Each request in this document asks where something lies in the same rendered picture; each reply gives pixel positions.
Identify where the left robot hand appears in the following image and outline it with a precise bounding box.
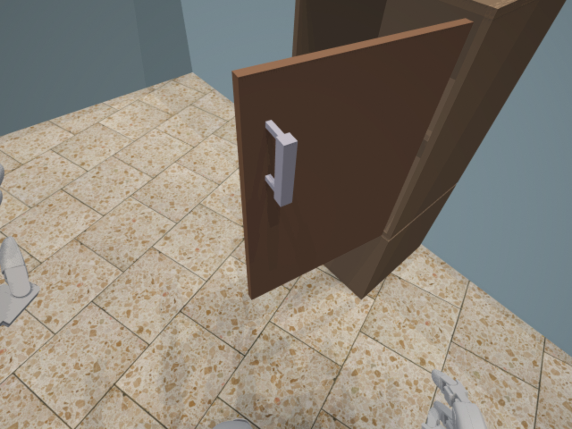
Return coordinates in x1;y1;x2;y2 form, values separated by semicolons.
0;164;40;327

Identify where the cupboard door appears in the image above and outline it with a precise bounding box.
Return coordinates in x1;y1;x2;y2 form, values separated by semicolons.
231;18;474;300

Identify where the right robot hand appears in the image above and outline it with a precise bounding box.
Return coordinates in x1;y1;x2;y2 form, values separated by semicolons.
421;369;487;429

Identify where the handle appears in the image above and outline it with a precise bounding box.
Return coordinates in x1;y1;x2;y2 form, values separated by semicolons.
265;120;298;207

